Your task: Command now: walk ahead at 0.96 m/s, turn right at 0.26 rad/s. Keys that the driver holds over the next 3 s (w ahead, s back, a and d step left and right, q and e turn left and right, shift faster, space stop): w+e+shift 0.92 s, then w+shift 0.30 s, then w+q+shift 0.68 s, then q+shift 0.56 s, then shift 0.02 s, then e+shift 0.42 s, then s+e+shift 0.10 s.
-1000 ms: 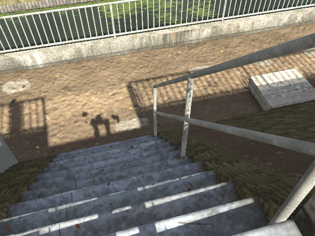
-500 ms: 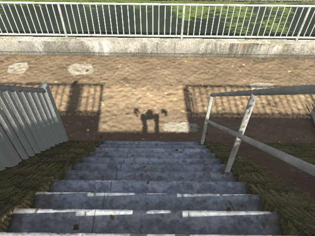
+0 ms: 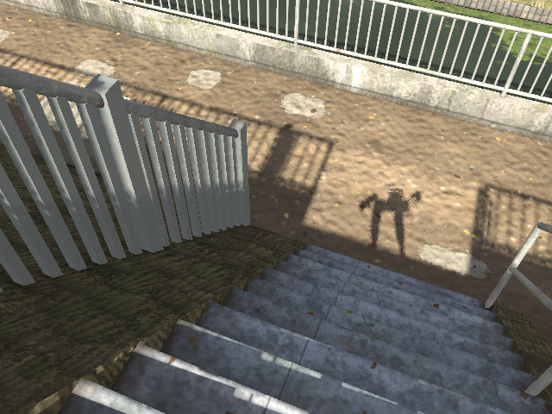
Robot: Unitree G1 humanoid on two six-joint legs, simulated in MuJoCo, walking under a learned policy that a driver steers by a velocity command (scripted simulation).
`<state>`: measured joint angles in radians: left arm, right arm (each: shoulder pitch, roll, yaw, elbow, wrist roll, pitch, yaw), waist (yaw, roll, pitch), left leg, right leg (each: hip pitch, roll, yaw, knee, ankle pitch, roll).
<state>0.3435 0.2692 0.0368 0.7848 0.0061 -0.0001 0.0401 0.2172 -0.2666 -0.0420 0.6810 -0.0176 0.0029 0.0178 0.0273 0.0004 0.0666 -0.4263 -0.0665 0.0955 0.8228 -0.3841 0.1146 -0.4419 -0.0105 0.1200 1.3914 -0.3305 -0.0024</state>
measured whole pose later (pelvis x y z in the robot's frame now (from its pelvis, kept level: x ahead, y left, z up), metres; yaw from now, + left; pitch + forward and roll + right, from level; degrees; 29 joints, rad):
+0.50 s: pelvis +0.22 -0.01 -0.21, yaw -23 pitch -1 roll +3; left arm 0.27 0.26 0.04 0.76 -0.01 0.05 -0.02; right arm 0.21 -0.24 -0.01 0.75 -0.06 0.01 -0.06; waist 0.04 -0.01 0.07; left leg -0.74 0.07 0.09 2.16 -0.66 0.01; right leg -0.38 0.09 -0.02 0.78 -0.40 -0.13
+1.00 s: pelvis +0.46 -0.01 -0.43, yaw -49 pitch -1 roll -2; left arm 0.07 0.27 0.03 0.61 0.01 0.02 0.04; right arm 0.37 -0.32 -0.05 0.75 0.00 -0.07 0.03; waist -0.05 0.01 -0.03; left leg -0.27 0.02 -0.02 0.78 -0.41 -0.01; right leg -0.92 0.19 0.09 2.16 -0.62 -0.15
